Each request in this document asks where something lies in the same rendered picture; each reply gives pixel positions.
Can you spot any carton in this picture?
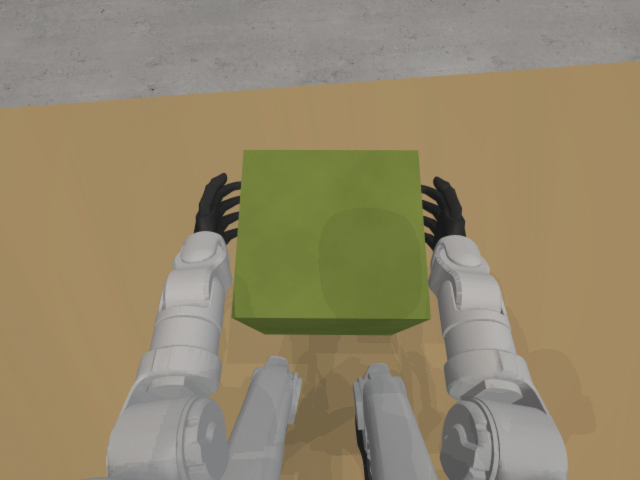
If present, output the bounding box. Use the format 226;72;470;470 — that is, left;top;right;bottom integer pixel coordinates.
231;150;431;335

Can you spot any right robot forearm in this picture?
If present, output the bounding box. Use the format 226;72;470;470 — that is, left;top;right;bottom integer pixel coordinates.
428;235;568;479

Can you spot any left robot hand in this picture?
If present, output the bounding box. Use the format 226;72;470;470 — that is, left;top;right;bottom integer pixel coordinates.
194;173;241;245

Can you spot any robot right upper arm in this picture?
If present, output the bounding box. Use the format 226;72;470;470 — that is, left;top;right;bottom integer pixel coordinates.
440;397;567;480

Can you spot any right robot thigh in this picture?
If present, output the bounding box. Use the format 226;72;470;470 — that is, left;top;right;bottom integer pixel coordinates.
353;371;438;480

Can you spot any left robot forearm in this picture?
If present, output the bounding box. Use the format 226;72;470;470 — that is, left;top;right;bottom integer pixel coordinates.
106;231;232;475

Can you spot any robot left shin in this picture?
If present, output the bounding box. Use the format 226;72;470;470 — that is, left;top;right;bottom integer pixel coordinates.
248;356;290;388

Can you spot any right robot hand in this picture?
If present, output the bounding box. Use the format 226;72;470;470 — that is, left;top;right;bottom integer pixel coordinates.
421;176;466;251

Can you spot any robot left upper arm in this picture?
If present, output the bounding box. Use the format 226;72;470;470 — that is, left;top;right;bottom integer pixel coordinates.
82;394;229;480

